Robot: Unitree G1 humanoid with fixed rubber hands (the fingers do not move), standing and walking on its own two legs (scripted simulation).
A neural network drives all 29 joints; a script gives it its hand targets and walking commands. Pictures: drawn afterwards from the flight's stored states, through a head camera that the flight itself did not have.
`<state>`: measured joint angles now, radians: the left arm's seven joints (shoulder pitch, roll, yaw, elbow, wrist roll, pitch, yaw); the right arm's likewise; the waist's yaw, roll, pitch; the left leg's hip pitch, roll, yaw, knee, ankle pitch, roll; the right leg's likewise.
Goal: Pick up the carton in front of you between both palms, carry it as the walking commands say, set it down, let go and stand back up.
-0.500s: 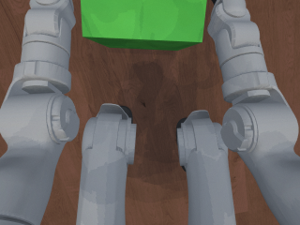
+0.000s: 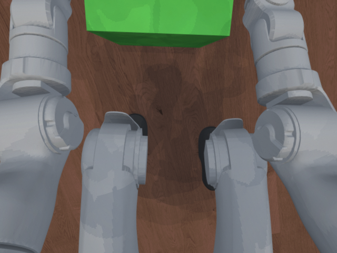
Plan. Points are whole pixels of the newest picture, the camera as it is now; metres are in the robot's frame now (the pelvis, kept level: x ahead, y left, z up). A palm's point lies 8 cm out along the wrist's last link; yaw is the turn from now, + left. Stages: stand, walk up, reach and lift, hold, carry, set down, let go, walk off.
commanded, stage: set down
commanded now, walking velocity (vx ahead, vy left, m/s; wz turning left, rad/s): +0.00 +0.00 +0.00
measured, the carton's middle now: out of the picture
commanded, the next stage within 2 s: let go in 1.48 s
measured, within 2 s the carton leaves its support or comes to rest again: neither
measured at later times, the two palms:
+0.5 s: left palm out of the picture +0.55 +0.27 -0.17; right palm out of the picture +0.57 -0.12 -0.18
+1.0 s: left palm out of the picture +0.56 +0.27 +0.00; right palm out of the picture +0.58 -0.11 +0.00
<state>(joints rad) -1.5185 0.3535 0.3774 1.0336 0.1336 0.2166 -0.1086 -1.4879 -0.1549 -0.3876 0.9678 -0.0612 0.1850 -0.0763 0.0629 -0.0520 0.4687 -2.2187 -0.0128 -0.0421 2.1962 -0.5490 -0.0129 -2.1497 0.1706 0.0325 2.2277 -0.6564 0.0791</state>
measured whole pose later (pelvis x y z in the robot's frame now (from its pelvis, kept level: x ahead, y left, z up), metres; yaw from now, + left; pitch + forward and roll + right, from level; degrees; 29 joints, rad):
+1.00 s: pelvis +0.01 +0.01 +0.11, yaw +0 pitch +45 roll -4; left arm -1.41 0.43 0.25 1.02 -0.04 0.19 -0.01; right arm -1.36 -0.23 -0.28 0.90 0.06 0.21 -0.16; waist 0.03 -0.03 0.11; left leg -2.10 -0.03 -0.04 1.81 -0.48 0.00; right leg -2.03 0.08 0.02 1.82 -0.57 0.05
